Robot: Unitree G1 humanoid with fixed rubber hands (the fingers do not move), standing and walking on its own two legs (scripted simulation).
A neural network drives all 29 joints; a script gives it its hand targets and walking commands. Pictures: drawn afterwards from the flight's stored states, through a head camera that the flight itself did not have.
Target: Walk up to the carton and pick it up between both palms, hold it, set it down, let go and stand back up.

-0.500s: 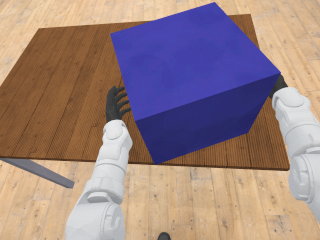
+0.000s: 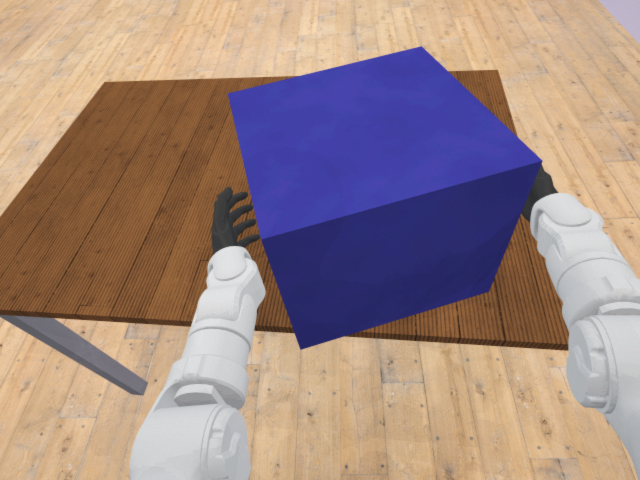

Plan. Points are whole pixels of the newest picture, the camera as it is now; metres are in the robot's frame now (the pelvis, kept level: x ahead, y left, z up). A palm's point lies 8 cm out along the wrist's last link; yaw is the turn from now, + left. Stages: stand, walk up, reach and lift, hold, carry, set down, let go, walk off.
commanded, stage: reach and lift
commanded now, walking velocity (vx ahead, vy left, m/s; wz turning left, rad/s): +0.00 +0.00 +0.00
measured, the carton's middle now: (362, 195) +0.51 +0.06 +0.04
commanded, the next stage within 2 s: none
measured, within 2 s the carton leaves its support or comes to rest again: neither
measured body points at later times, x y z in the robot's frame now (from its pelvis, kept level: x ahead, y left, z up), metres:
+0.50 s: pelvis -0.01 +0.00 +0.00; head +0.01 -0.02 +0.45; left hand +0.38 +0.23 +0.11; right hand +0.48 -0.15 +0.12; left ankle +0.05 +0.12 -0.72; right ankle +0.01 -0.07 -0.72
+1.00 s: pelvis -0.03 +0.04 +0.01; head -0.08 +0.04 +0.46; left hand +0.34 +0.30 +0.18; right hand +0.43 -0.09 +0.21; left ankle +0.05 +0.12 -0.72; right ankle +0.01 -0.07 -0.72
